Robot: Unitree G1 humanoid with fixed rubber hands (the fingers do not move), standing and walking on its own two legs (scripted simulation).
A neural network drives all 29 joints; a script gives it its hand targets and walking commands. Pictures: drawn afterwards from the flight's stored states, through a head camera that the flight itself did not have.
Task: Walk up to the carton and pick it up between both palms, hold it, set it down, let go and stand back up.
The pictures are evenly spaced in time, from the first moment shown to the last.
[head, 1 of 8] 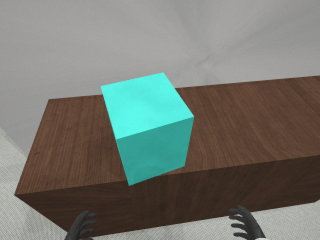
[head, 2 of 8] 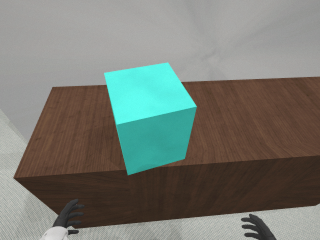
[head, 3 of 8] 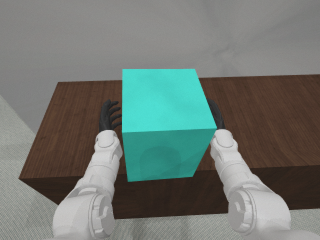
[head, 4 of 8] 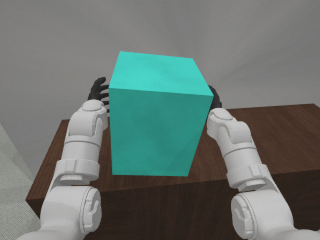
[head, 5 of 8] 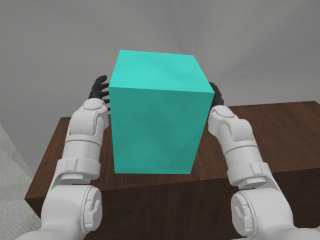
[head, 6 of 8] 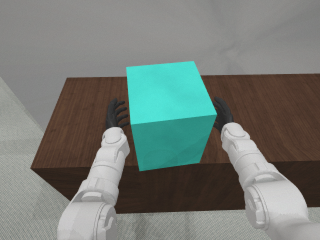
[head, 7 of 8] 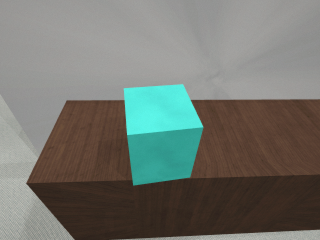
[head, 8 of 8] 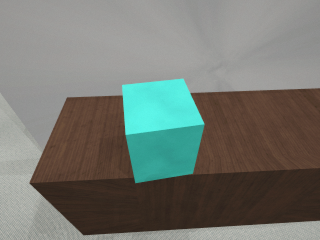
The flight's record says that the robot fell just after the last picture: no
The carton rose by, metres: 0.19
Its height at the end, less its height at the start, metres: +0.00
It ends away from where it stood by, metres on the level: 0.01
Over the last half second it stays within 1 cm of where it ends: yes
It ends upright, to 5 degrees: yes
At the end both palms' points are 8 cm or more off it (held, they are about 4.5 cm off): yes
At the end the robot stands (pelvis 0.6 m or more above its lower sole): yes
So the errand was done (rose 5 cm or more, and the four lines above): yes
